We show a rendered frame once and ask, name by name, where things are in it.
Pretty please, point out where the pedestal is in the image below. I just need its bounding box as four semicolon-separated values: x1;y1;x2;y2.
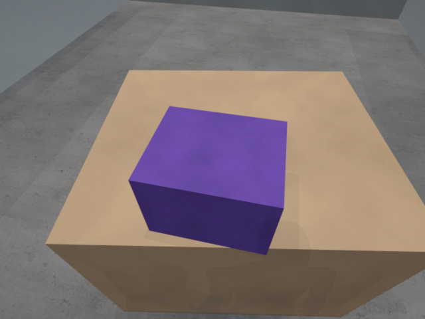
45;70;425;317

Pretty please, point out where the carton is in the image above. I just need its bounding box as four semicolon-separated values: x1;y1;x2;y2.
128;106;288;255

